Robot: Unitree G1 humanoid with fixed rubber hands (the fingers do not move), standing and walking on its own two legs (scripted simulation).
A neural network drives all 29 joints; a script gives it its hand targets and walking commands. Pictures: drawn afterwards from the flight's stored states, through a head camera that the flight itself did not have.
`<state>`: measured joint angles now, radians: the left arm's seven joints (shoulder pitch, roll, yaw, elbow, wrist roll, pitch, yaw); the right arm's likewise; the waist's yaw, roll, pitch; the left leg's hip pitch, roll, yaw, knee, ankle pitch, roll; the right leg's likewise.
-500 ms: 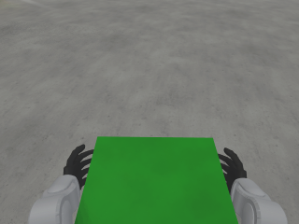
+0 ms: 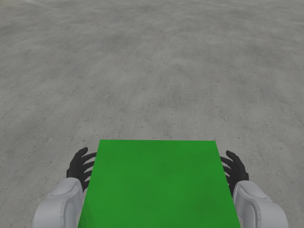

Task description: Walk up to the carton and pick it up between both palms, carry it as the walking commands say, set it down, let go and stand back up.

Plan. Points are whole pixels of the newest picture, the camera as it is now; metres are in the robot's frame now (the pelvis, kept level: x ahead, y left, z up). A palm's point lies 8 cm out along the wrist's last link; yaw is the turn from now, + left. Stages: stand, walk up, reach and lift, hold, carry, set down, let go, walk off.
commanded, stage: carry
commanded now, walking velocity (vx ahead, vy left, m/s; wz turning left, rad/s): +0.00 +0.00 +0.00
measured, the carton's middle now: (156, 201) +0.23 +0.00 +0.00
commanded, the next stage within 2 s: none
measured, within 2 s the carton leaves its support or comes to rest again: neither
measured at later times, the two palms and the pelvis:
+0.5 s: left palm (76, 181) +0.24 +0.19 +0.08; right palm (234, 184) +0.24 -0.18 +0.07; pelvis +0.00 +0.00 +0.00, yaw +0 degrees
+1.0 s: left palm (101, 146) +0.33 +0.15 +0.10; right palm (242, 143) +0.34 -0.22 +0.10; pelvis +0.11 -0.05 +0.01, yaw +1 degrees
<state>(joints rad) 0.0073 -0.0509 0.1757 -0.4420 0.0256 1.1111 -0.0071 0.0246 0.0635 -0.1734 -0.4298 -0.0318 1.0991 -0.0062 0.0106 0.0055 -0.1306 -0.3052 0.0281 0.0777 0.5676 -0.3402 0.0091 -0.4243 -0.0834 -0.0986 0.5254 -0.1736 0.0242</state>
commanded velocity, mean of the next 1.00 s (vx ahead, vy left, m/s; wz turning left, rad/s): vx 0.24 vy -0.10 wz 0.00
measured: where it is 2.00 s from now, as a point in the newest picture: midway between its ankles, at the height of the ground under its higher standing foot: (188, 188)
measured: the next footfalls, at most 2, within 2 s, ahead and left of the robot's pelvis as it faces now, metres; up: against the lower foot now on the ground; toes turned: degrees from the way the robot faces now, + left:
left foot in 1.04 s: +0.17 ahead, +0.06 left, +0.00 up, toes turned +10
right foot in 1.36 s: +0.42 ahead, -0.23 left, +0.00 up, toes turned -8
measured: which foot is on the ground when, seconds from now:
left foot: down 0.00-0.80, up 0.82-1.00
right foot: down 0.00-1.00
